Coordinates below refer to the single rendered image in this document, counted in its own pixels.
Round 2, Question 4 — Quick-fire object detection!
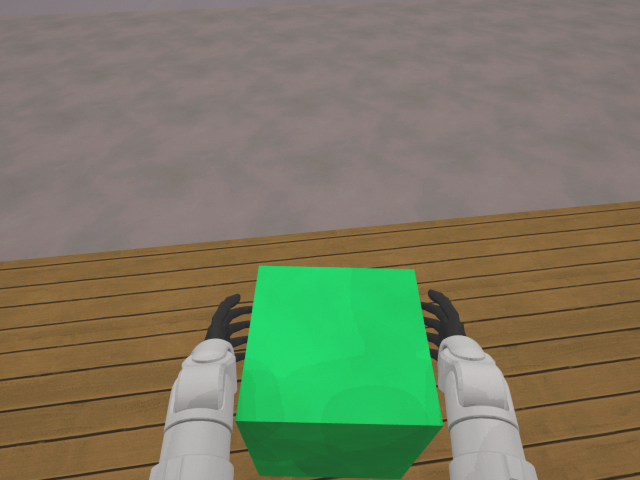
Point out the left robot hand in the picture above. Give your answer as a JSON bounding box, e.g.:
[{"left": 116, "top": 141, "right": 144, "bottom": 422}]
[{"left": 204, "top": 294, "right": 253, "bottom": 362}]

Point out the robot right forearm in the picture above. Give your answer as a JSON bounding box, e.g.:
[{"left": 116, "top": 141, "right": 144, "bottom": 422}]
[{"left": 438, "top": 335, "right": 538, "bottom": 480}]

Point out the carton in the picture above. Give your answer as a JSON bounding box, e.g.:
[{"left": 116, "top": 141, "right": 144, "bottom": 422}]
[{"left": 235, "top": 266, "right": 443, "bottom": 479}]

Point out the right robot hand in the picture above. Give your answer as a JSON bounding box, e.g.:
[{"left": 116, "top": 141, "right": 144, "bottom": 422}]
[{"left": 420, "top": 289, "right": 467, "bottom": 362}]

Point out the robot left forearm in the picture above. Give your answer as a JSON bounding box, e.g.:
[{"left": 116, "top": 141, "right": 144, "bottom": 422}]
[{"left": 149, "top": 339, "right": 237, "bottom": 480}]

